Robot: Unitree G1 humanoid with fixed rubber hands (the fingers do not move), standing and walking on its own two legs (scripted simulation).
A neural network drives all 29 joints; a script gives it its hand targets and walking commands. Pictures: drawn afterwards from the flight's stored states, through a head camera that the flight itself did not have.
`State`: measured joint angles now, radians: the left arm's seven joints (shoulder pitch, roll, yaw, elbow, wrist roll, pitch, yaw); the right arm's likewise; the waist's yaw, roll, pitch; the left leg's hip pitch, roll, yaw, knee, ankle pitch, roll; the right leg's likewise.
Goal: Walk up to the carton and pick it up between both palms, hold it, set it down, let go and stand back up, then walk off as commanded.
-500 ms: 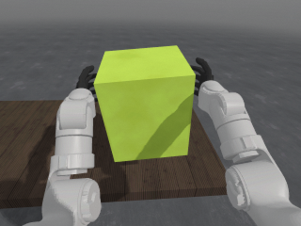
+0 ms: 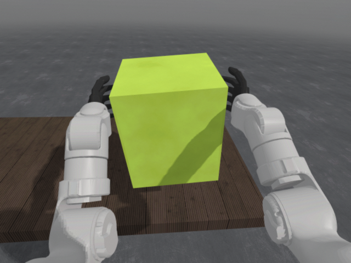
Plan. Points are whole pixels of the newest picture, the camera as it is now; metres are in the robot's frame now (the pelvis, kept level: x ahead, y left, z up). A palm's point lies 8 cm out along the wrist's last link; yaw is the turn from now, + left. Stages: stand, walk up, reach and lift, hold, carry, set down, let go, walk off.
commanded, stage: hold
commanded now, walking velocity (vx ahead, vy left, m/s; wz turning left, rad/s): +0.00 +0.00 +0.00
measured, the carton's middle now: (170, 119) +0.42 +0.00 +0.21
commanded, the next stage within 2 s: set down in 0.34 s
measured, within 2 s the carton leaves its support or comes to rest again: neither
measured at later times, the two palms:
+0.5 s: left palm (97, 106) +0.37 +0.15 +0.27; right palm (238, 97) +0.37 -0.14 +0.29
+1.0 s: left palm (97, 122) +0.39 +0.16 +0.22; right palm (224, 113) +0.41 -0.13 +0.23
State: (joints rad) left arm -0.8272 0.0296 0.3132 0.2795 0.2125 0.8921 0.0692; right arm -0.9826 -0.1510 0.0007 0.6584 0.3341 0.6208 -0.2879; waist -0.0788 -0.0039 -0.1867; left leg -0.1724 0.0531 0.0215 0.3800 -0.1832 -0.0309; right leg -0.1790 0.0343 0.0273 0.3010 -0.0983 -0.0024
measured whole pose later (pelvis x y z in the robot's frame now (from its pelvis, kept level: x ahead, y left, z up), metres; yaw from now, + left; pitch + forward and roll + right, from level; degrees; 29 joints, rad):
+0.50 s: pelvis +0.00 +0.00 +0.00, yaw +0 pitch -1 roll -1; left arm -0.85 0.03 0.33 0.30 0.22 0.86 0.06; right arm -1.00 -0.15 0.00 0.66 0.31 0.61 -0.28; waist -0.08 0.00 -0.19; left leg -0.17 0.05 0.02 0.38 -0.19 -0.03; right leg -0.18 0.03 0.03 0.29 -0.10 0.00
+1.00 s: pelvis +0.02 +0.01 +0.00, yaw +1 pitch -2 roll -2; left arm -0.76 -0.05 0.36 0.35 0.33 0.66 0.07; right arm -0.92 -0.09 -0.04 0.86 0.22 0.27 -0.19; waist -0.07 -0.02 -0.13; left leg -0.13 0.05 0.01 0.38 -0.21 -0.03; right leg -0.11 0.03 0.01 0.25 -0.10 0.00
